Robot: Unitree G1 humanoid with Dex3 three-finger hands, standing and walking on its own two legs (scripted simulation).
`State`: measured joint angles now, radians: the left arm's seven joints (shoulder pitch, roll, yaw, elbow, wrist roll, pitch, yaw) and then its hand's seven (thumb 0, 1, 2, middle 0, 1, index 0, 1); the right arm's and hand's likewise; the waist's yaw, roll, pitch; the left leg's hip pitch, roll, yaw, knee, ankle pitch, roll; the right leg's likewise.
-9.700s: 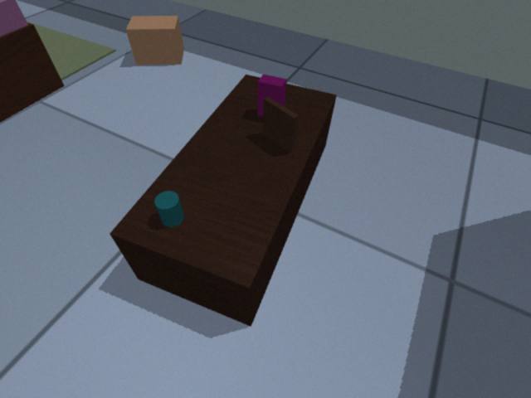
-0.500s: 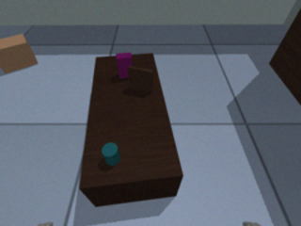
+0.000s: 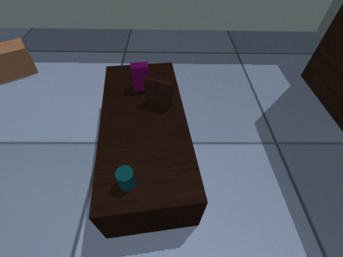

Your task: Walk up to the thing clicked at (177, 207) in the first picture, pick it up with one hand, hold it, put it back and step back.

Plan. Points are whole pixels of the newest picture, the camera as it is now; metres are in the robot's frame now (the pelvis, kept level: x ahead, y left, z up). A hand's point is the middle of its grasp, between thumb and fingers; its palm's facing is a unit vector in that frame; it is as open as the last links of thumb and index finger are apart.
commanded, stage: walk up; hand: left
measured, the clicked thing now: (125, 178) +0.50 +0.19 -0.38
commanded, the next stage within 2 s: stand in 0.26 s
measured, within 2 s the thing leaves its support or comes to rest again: neither
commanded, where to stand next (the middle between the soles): +0.06 +0.00 m, yaw +3 degrees
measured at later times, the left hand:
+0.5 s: hand out of the picture +0.09 +0.25 -0.15, palm faces -0.02 -0.94 -0.35, open 7.4 cm
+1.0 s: hand out of the picture +0.05 +0.25 -0.15, palm faces -0.01 -0.94 -0.34, open 7.4 cm
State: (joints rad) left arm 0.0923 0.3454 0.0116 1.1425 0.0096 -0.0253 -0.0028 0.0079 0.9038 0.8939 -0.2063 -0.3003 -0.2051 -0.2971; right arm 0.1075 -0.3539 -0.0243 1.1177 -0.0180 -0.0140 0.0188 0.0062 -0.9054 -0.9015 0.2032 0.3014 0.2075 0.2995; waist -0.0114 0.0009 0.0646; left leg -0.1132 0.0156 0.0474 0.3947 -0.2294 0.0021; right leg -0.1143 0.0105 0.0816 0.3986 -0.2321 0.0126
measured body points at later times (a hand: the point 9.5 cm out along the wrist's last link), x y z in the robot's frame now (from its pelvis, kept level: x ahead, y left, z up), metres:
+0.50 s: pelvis +0.00 +0.00 +0.00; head +0.02 -0.01 +0.45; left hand +0.09 +0.29 -0.12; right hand +0.09 -0.30 -0.13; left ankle -0.01 +0.12 -0.74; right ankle -0.01 -0.13 -0.74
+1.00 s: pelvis -0.02 -0.01 +0.01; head -0.01 -0.01 +0.45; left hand +0.05 +0.29 -0.13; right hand +0.06 -0.31 -0.13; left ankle -0.01 +0.12 -0.74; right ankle -0.01 -0.13 -0.74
